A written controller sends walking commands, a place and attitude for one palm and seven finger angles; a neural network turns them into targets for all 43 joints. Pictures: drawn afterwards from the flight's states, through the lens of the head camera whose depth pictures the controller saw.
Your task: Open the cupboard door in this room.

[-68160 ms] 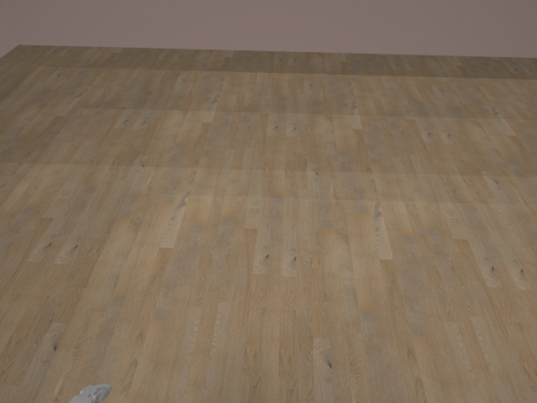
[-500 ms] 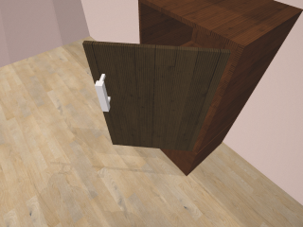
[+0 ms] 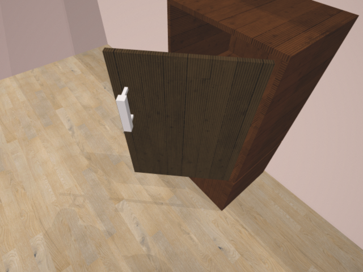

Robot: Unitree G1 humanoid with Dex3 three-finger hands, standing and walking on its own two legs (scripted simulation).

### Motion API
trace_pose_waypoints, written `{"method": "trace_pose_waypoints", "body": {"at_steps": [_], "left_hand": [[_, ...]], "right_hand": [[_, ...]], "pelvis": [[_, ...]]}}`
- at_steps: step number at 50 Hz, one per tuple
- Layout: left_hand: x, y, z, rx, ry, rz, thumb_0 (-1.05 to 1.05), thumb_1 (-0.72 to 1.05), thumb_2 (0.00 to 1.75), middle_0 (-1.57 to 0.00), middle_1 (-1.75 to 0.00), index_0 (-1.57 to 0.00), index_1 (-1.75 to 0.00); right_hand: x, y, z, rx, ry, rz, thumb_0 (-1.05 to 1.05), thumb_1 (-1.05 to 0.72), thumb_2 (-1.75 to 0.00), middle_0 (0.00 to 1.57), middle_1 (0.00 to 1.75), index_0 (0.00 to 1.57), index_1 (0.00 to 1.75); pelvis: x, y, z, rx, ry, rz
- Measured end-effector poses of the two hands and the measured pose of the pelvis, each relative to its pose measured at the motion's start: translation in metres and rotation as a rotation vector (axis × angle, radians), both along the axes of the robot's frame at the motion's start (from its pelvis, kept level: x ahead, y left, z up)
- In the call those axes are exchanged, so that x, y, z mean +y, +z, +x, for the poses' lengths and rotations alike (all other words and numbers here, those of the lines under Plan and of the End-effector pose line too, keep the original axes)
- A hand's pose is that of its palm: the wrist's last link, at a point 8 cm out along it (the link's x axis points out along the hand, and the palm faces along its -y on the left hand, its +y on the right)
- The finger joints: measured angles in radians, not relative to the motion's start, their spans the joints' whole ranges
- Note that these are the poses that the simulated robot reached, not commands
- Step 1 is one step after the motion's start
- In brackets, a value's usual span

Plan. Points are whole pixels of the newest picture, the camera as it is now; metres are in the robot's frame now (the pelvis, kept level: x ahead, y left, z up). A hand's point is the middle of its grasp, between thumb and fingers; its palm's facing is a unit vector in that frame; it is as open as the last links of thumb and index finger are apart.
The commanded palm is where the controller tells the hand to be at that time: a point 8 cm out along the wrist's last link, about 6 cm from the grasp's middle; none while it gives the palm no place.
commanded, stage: look again from close up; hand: left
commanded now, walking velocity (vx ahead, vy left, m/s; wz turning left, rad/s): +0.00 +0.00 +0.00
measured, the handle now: (127, 109) +0.54 +0.21 +0.01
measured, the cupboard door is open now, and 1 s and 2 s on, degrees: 44 44 44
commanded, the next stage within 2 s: raise the hand with hooked fingers in 0.28 s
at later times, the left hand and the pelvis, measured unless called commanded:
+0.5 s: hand out of the picture +0.09 +0.21 -0.12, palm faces +0.22 -0.94 -0.25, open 7.3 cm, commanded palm +0.10 +0.23 -0.07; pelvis -0.01 +0.01 -0.01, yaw +1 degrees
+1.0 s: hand (84, 268) +0.13 +0.20 -0.03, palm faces +0.09 -0.99 -0.09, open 9.8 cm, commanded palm +0.13 +0.25 -0.03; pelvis -0.06 -0.03 -0.09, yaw +3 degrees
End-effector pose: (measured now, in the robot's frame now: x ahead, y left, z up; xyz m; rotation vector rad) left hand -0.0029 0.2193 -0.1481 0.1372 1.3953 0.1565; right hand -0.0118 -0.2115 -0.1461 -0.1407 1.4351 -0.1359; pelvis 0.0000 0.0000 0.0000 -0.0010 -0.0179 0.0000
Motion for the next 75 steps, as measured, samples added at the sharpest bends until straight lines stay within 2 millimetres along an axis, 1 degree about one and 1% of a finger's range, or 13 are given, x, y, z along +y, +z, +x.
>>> {"method": "trace_pose_waypoints", "body": {"at_steps": [20, 22, 26, 30, 33, 38, 41, 44, 48, 54, 58, 63, 75], "left_hand": [[-0.002, -0.002, -0.013, 0.027, 0.0, -0.015, 0.01, 0.92, 0.9, -0.19, -0.3, -0.2, -0.3], [0.012, 0.014, 0.008, -0.104, 0.07, 0.027, 0.03, 0.95, 0.9, -0.2, -0.3, -0.2, -0.3], [0.034, 0.078, 0.088, -0.587, 0.086, 0.132, 0.04, 0.94, 0.88, -0.2, -0.32, -0.2, -0.32], [0.022, 0.142, 0.164, -1.037, -0.013, 0.09, 0.03, 0.86, 0.86, -0.2, -0.36, -0.2, -0.36], [0.001, 0.158, 0.188, -1.293, -0.081, -0.043, 0.02, 0.8, 0.84, -0.2, -0.39, -0.2, -0.39], [-0.01, 0.119, 0.16, -1.353, -0.193, -0.189, 0.0, 0.67, 0.79, -0.21, -0.46, -0.22, -0.46], [0.005, 0.087, 0.125, -1.252, -0.14, -0.16, 0.01, 0.6, 0.76, -0.22, -0.51, -0.23, -0.51], [0.026, 0.083, 0.098, -1.24, -0.064, -0.064, 0.01, 0.52, 0.73, -0.23, -0.55, -0.23, -0.55], [0.039, 0.112, 0.095, -1.394, -0.082, 0.027, 0.01, 0.43, 0.7, -0.23, -0.61, -0.23, -0.61], [0.026, 0.128, 0.148, -1.41, -0.296, -0.119, 0.01, 0.28, 0.64, -0.24, -0.7, -0.24, -0.7], [0.03, 0.121, 0.17, -1.261, -0.274, -0.197, 0.01, 0.19, 0.6, -0.25, -0.76, -0.25, -0.76], [0.055, 0.138, 0.167, -1.302, -0.147, -0.099, 0.0, 0.08, 0.55, -0.26, -0.83, -0.26, -0.83], [0.076, 0.138, 0.171, -1.318, -0.219, -0.125, 0.0, -0.2, 0.43, -0.27, -1.01, -0.28, -1.01]], "right_hand": [[0.007, 0.001, -0.007, 0.005, -0.009, -0.003, 0.01, -0.92, -0.89, 0.2, 0.3, 0.2, 0.3], [0.0, 0.005, 0.001, -0.083, -0.003, -0.029, 0.02, -0.93, -0.89, 0.2, 0.3, 0.2, 0.3], [-0.018, 0.012, 0.036, -0.349, 0.006, -0.063, 0.03, -0.93, -0.89, 0.2, 0.3, 0.2, 0.3], [-0.037, 0.026, 0.086, -0.596, 0.061, -0.092, 0.02, -0.92, -0.89, 0.2, 0.3, 0.2, 0.3], [-0.049, 0.045, 0.121, -0.756, 0.096, -0.117, 0.02, -0.92, -0.89, 0.2, 0.3, 0.2, 0.3], [-0.063, 0.069, 0.164, -0.93, 0.184, -0.155, 0.01, -0.91, -0.89, 0.2, 0.3, 0.2, 0.3], [-0.065, 0.069, 0.181, -0.965, 0.232, -0.167, 0.01, -0.91, -0.89, 0.2, 0.3, 0.2, 0.3], [-0.059, 0.058, 0.189, -0.963, 0.277, -0.158, 0.01, -0.91, -0.89, 0.2, 0.3, 0.2, 0.3], [-0.041, 0.03, 0.183, -0.91, 0.31, -0.106, 0.01, -0.91, -0.89, 0.2, 0.3, 0.2, 0.3], [-0.018, -0.008, 0.143, -0.797, 0.243, -0.015, 0.01, -0.91, -0.89, 0.2, 0.3, 0.2, 0.3], [-0.019, -0.01, 0.109, -0.727, 0.147, -0.01, 0.02, -0.9, -0.89, 0.21, 0.3, 0.21, 0.3], [-0.032, -0.001, 0.082, -0.666, 0.104, -0.062, 0.02, -0.9, -0.89, 0.21, 0.3, 0.21, 0.3], [-0.043, 0.025, 0.109, -0.725, 0.182, -0.169, 0.02, -0.91, -0.89, 0.2, 0.3, 0.2, 0.3]], "pelvis": [[0.006, 0.0, -0.004, 0.007, -0.003, -0.005], [0.006, -0.002, -0.005, 0.013, -0.003, -0.002], [0.007, -0.006, -0.009, 0.031, 0.019, 0.016], [0.004, -0.015, -0.021, 0.074, 0.037, 0.004], [-0.004, -0.027, -0.031, 0.127, 0.018, 0.011], [-0.017, -0.051, -0.045, 0.183, 0.006, 0.017], [-0.023, -0.065, -0.05, 0.205, 0.015, 0.012], [-0.026, -0.075, -0.054, 0.22, 0.032, -0.006], [-0.028, -0.083, -0.059, 0.224, 0.056, -0.036], [-0.025, -0.085, -0.067, 0.227, 0.058, -0.05], [-0.021, -0.075, -0.066, 0.23, 0.035, -0.033], [-0.014, -0.064, -0.059, 0.229, 0.018, -0.023], [0.003, -0.06, -0.054, 0.211, 0.032, -0.043]]}}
